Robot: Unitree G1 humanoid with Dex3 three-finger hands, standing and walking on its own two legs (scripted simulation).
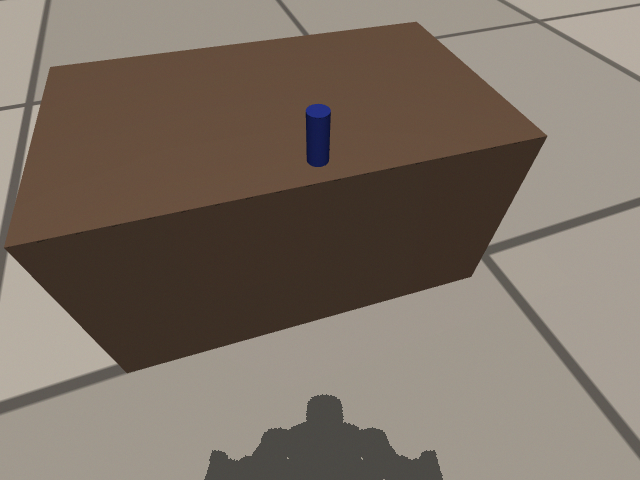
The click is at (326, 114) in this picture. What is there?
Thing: slim round
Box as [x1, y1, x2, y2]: [306, 104, 330, 166]
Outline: 313,104 306,108 307,162 314,166 322,166 326,164 328,161 330,109 322,104
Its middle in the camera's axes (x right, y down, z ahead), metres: -0.01 -0.23 +0.89
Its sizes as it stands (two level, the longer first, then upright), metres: 0.054 0.054 0.134
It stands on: a support 0.65 m high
